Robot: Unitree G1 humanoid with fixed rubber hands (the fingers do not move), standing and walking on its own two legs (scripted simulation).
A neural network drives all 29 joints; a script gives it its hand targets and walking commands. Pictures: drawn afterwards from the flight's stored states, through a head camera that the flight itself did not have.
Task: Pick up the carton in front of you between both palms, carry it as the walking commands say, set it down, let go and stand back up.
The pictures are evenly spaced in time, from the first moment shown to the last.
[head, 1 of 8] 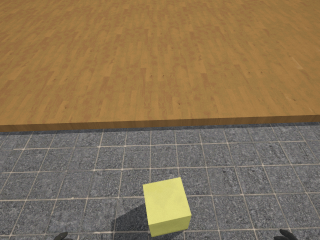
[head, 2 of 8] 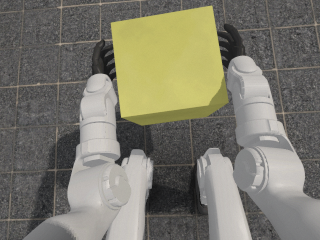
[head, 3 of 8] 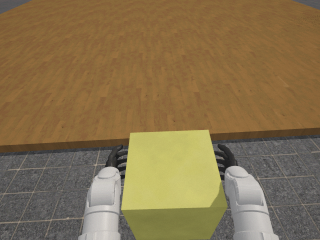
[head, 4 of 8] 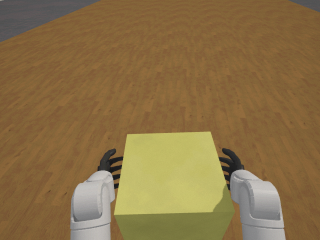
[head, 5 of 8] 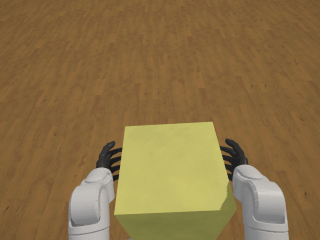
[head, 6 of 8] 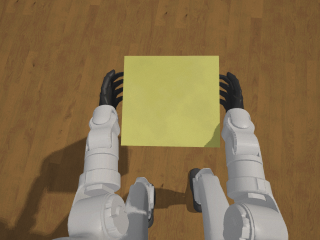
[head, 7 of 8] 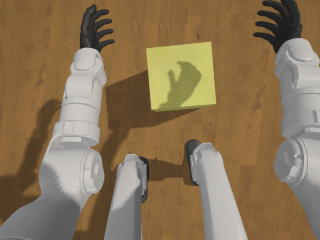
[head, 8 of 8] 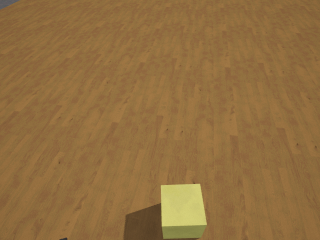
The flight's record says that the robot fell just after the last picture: no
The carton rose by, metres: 0.85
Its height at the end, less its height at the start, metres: +0.09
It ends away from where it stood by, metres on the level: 4.64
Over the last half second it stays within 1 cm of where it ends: yes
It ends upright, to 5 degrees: yes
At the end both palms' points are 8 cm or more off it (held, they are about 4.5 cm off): yes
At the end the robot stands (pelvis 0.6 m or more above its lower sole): yes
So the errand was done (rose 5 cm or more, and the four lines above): yes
